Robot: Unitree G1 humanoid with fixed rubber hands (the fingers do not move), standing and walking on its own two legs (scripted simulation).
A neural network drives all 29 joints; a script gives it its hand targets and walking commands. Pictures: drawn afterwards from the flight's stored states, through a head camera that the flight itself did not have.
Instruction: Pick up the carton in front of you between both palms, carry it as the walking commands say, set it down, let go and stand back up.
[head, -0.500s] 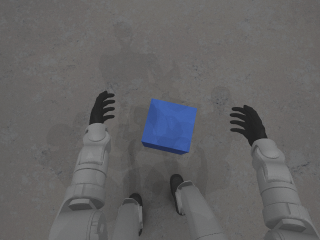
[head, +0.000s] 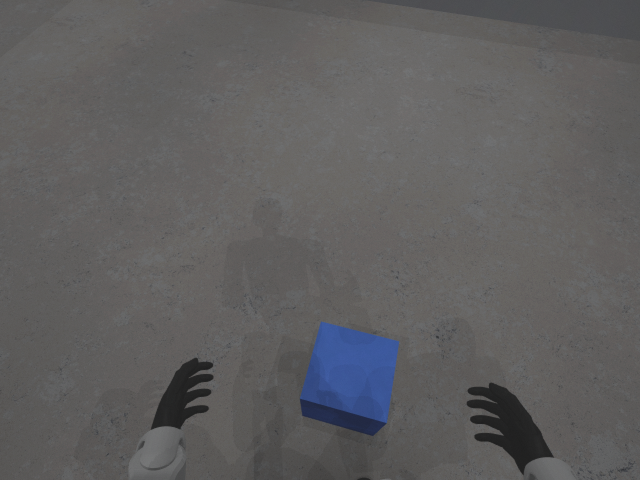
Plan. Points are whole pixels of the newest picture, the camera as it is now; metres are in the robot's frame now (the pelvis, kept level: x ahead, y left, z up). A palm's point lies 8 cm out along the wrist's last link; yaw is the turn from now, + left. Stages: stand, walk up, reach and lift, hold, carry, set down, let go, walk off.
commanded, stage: let go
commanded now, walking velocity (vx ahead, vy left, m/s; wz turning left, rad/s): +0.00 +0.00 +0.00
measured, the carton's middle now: (347, 380) +0.39 -0.09 -0.64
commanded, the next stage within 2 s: stand in 0.60 s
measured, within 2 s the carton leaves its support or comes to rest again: neither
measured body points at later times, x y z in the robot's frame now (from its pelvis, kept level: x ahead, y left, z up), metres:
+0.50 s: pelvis +0.00 +0.02 +0.00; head +0.01 +0.02 +0.45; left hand +0.18 +0.25 -0.07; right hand +0.18 -0.22 -0.07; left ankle -0.05 +0.13 -0.73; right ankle +0.02 -0.11 -0.73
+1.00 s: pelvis +0.00 -0.02 +0.00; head +0.00 -0.05 +0.45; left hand +0.11 +0.27 -0.09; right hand +0.13 -0.29 -0.12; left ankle -0.05 +0.13 -0.73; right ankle +0.02 -0.11 -0.73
